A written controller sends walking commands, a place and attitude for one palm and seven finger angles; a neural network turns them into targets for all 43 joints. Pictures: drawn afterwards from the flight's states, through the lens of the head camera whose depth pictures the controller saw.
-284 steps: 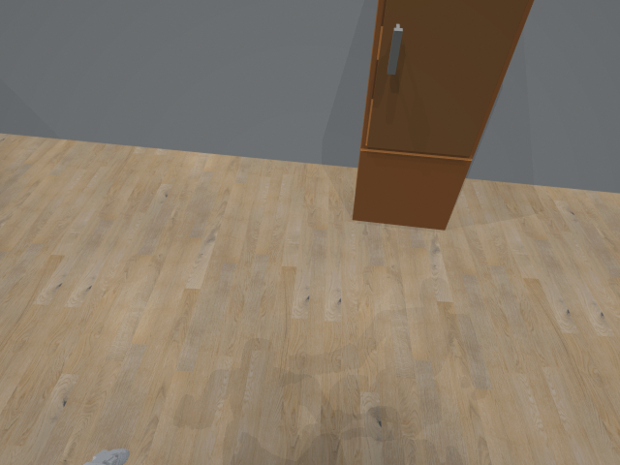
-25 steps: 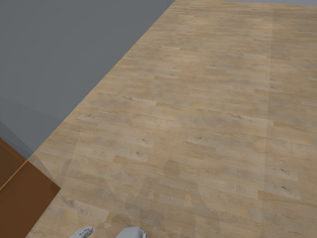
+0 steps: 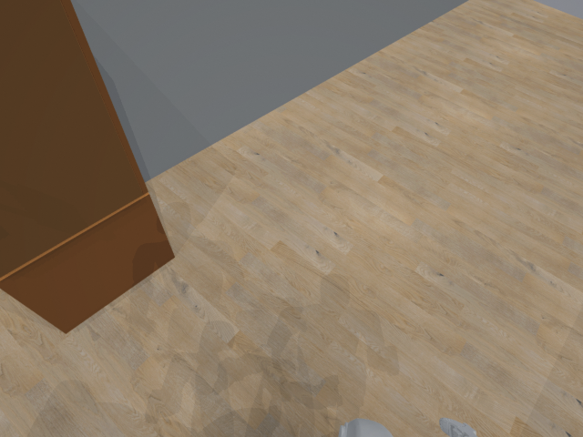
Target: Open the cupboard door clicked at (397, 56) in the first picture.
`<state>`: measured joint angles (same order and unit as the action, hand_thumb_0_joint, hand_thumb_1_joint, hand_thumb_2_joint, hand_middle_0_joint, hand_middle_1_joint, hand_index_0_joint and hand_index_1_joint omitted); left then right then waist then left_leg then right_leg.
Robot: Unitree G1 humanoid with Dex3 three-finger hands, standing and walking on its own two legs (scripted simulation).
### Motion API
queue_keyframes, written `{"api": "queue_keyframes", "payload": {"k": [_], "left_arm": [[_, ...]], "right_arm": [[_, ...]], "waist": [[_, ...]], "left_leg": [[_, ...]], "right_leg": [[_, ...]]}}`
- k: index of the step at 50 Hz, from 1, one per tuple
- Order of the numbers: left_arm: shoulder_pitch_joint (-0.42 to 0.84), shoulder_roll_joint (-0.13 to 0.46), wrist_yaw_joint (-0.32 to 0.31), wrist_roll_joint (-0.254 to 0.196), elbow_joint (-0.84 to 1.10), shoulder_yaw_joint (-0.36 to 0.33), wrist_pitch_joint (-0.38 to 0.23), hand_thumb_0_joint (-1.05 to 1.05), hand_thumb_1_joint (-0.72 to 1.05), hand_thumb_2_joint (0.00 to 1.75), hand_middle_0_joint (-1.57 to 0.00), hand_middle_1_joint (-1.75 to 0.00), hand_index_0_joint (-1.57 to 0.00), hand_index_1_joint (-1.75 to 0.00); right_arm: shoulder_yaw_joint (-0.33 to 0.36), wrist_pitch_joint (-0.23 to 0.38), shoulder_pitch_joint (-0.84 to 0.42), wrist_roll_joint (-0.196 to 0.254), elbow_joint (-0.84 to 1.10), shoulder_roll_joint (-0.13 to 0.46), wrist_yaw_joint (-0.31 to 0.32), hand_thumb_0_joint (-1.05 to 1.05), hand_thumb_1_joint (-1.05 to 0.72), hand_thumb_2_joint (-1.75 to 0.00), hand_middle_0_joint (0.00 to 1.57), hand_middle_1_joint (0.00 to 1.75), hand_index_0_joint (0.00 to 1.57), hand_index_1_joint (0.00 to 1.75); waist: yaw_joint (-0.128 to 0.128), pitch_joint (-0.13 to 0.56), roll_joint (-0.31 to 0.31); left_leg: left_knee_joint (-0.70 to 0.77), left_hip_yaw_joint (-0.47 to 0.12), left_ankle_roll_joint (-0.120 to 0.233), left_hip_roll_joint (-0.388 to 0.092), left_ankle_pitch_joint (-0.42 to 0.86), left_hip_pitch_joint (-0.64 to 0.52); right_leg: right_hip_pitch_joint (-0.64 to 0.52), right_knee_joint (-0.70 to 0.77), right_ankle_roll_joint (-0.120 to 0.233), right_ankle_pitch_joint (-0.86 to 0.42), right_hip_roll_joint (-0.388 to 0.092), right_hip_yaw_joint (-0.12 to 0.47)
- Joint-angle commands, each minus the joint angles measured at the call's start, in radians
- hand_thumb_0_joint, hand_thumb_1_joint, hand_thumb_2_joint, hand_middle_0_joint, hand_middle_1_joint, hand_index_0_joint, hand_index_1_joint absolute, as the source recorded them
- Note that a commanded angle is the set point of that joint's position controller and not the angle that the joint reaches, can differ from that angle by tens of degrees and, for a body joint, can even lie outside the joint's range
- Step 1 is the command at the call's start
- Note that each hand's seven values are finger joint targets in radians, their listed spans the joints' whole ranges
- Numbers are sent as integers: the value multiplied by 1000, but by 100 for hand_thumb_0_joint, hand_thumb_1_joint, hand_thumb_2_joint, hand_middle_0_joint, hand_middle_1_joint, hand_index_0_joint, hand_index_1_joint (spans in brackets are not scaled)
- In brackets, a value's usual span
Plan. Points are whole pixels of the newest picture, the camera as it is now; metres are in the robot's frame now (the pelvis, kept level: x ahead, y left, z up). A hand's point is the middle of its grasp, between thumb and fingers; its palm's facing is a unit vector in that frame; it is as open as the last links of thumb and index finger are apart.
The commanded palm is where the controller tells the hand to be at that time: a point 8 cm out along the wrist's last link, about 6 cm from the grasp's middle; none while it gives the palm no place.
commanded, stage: turn to face it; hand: left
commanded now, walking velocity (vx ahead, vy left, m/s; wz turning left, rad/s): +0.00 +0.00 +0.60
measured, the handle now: out of the picture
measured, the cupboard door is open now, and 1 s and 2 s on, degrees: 0 0 0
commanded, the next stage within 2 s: take the last steps up to it in 1.34 s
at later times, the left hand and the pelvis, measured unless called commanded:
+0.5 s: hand out of the picture +0.06 +0.17 -0.14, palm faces +0.29 -0.91 -0.29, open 7.4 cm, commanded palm none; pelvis +0.01 -0.05 +0.00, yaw +19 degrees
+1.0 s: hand out of the picture -0.06 +0.25 -0.17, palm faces +0.60 -0.77 -0.24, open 7.4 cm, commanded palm none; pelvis +0.00 +0.02 +0.01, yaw +35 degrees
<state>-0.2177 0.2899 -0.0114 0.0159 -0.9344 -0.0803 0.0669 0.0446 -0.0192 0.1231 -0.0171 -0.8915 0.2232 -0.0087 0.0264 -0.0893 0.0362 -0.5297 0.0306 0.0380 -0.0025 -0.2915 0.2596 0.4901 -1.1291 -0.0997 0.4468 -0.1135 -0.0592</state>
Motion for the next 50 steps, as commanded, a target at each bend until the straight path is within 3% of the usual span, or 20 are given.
{"api": "queue_keyframes", "payload": {"k": [1, 8, 10, 12, 13, 14, 15, 16, 18, 20, 26, 31, 34, 35, 36, 37, 38, 39, 43, 50], "left_arm": [[37, 60, 1, -2, 100, -5, -33, 0, 90, 90, -20, -30, -20, -30], [102, 39, -7, -8, 148, 2, -40, 0, 90, 90, -20, -30, -20, -30], [69, 39, -10, -13, 148, 2, -47, 0, 90, 90, -20, -30, -20, -30], [4, 56, -13, -15, 134, -2, -63, 0, 90, 90, -20, -30, -20, -30], [-35, 110, -19, -6, 127, -13, -76, 0, 90, 90, -20, -30, -20, -30], [-55, 212, -28, 10, 126, -33, -82, 0, 90, 90, -20, -30, -20, -30], [-69, 213, -29, 2, 133, -25, -74, 0, 90, 90, -20, -30, -20, -30], [-11, 162, -33, 3, 141, -20, -72, 0, 90, 90, -20, -30, -20, -30], [82, 111, -27, 1, 162, -3, -70, 0, 90, 90, -20, -30, -20, -30], [90, 79, -22, 1, 164, 9, -74, 0, 90, 90, -20, -30, -20, -30], [-7, 104, -25, 9, 122, 0, -71, 0, 90, 90, -20, -30, -20, -30], [-47, 144, -21, 15, 99, -17, -62, 0, 90, 90, -20, -30, -20, -30], [-36, 159, -16, 9, 93, -23, -54, 0, 90, 90, -20, -30, -20, -30], [-26, 151, -13, 0, 94, -24, -49, 0, 90, 90, -20, -30, -20, -30], [-32, 99, -8, -6, 115, -18, -45, 0, 90, 90, -20, -30, -20, -30], [16, 34, -6, -8, 164, 5, -42, 0, 90, 90, -20, -30, -20, -30], [53, 61, -12, 0, 166, 4, -32, 0, 90, 90, -20, -30, -20, -30], [75, 47, -17, 3, 146, 3, -26, 0, 90, 90, -20, -30, -20, -30], [23, 60, 0, 0, 91, -9, -34, 0, 90, 90, -20, -30, -20, -30], [45, 58, -10, -1, 90, -4, -28, 0, 90, 90, -20, -30, -20, -30]], "right_arm": [[58, 11, 57, 0, 46, 222, 17, 0, -90, -90, 20, 30, 20, 30], [72, 0, 68, -8, 44, 226, 12, 0, -90, -90, 20, 30, 20, 30], [76, -3, 50, -8, 54, 227, 12, 0, -90, -90, 20, 30, 20, 30], [77, -2, 36, 1, 60, 212, 11, 0, -90, -90, 20, 30, 20, 30], [71, 0, 51, 10, 64, 168, 6, 0, -90, -90, 20, 30, 20, 30], [57, 1, 68, 12, 90, 92, 3, 0, -90, -90, 20, 30, 20, 30], [69, -7, 53, 2, 93, 141, 7, 0, -90, -90, 20, 30, 20, 30], [76, -20, 51, 2, 84, 149, 3, 0, -90, -90, 20, 30, 20, 30], [73, -35, 68, -5, 38, 137, -11, 0, -90, -90, 20, 30, 20, 30], [69, -42, 91, -6, 25, 121, -22, 0, -90, -90, 20, 30, 20, 30], [56, -47, 9, -1, 39, 108, -27, 0, -90, -90, 20, 30, 20, 30], [37, -28, -35, 7, 60, 87, -28, 0, -90, -90, 20, 30, 20, 30], [40, -17, 37, 4, 51, 105, -24, 0, -90, -90, 20, 30, 20, 30], [49, -9, 100, 2, 36, 142, -24, 0, -90, -90, 20, 30, 20, 30], [74, 3, 174, -3, 27, 250, -21, 0, -90, -90, 20, 30, 20, 30], [94, 5, 238, 4, 17, 337, -10, 0, -90, -90, 20, 30, 20, 30], [89, 1, 259, 6, -7, 327, -1, 0, -90, -90, 20, 30, 20, 30], [80, 8, 231, 4, -9, 286, 12, 0, -90, -90, 20, 30, 20, 30], [49, 17, 89, 3, 38, 203, 22, 0, -90, -90, 20, 30, 20, 30], [47, 20, 137, 3, 24, 186, 24, 0, -90, -90, 20, 30, 20, 30]], "waist": [[-47, 147, -146], [-60, 130, -206], [-44, 144, -218], [-5, 179, -169], [12, 206, -44], [18, 214, 280], [25, 204, 221], [-2, 149, 121], [-42, 71, 137], [-54, 45, 148], [-10, 53, 162], [19, 95, 191], [-18, 135, 166], [-59, 175, 81], [-98, 229, -193], [-126, 243, -394], [-128, 246, -262], [-119, 221, -296], [-46, 165, -178], [-49, 143, -159]], "left_leg": [[149, -222, 120, -228, 605, -181], [124, -333, 130, -206, 552, -111], [86, -369, 120, -192, 578, -75], [6, -362, 70, -147, 504, -5], [-101, -302, 5, -81, 282, 144], [-340, -98, -83, 76, -241, 347], [-533, -112, -81, 43, -347, 329], [-636, -132, -76, 14, -280, 314], [-729, -91, -92, -18, -161, 319], [-737, -58, -105, -26, -82, 322], [-547, 2, -124, -49, -107, 302], [-272, 77, -103, -42, -147, 182], [-72, 111, -82, -23, -19, 46], [57, 84, -69, -32, 118, -93], [134, -191, 9, -217, 368, -273], [155, -442, 137, -422, 795, -331], [127, -384, 181, -444, 816, -317], [133, -338, 142, -373, 824, -301], [137, -191, 86, -229, 723, -213], [177, -251, 106, -217, 651, -219]], "right_leg": [[52, 63, -14, -44, 9, 43], [-69, 318, -3, -11, 62, 41], [-159, 437, 8, -46, 87, 35], [-325, 679, 13, -224, 78, 34], [-510, 788, 40, -324, -45, 133], [-613, 818, 150, -512, -334, 403], [-478, 810, 235, -574, -410, 404], [-388, 819, 249, -496, -371, 319], [-311, 822, 208, -390, -254, 196], [-296, 817, 179, -399, -201, 71], [-381, 807, 199, -465, -234, -1], [-415, 714, 208, -612, -269, -51], [-388, 598, 156, -608, -255, -117], [-313, 478, 115, -537, -236, -143], [-102, 241, 43, -237, -128, -173], [104, 53, -8, 263, -20, -100], [108, -30, 13, 233, -38, 0], [135, -57, 10, 164, -46, 21], [91, -97, -5, -46, -18, 38], [80, -2, -23, -100, 1, 62]]}}
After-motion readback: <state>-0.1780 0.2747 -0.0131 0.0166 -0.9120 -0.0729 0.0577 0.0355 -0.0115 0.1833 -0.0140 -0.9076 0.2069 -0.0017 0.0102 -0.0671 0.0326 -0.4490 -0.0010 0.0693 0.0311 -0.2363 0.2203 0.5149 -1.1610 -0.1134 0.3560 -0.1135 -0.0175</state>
